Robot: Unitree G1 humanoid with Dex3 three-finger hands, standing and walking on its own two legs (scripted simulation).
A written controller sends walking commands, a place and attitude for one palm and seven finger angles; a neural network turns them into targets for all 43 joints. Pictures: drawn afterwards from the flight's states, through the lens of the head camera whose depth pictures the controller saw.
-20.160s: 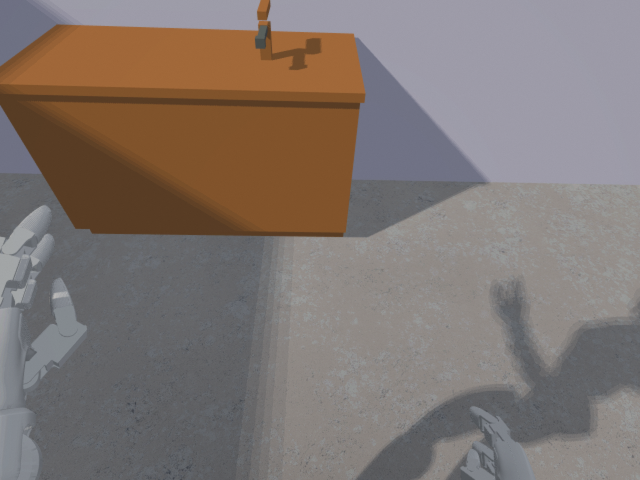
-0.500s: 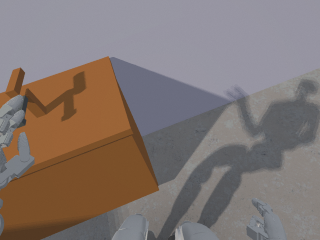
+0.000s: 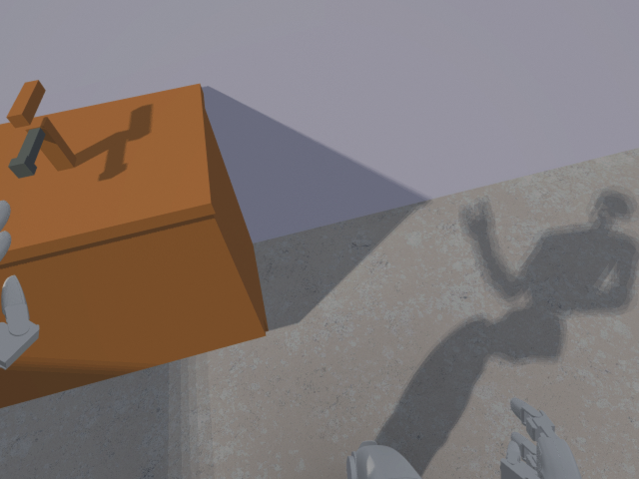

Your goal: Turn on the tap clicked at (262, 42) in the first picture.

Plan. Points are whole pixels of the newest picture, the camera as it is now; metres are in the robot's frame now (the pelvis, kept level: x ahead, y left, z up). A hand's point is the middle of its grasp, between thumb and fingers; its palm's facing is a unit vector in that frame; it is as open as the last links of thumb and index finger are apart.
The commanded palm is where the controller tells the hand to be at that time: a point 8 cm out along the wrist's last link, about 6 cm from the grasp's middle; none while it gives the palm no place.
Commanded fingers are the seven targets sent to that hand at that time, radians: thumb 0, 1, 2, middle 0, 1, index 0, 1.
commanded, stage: come to a stop and stand still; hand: left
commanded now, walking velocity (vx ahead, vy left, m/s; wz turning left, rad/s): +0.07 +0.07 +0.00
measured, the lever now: (22, 166) +0.62 +0.56 +0.06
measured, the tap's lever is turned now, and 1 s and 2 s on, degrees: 0 0 0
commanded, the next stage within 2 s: look again from close up in 1.36 s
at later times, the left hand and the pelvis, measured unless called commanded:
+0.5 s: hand out of the picture +0.09 +0.18 +0.19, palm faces +0.40 -0.78 -0.48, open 7.4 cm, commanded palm +0.03 +0.21 +0.19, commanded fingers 0.00 0.90 0.90 -0.20 -0.30 -0.20 -0.30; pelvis -0.13 -0.07 +0.00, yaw -1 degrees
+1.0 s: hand out of the picture +0.00 +0.17 +0.19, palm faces +0.42 -0.78 -0.46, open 7.4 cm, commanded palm -0.05 +0.20 +0.19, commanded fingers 0.00 0.90 0.90 -0.20 -0.30 -0.20 -0.30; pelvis -0.22 -0.08 +0.00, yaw +0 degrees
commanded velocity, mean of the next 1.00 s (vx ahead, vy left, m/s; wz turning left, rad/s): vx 0.15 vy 0.05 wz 0.00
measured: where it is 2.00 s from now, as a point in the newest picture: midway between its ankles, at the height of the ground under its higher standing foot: outside the picture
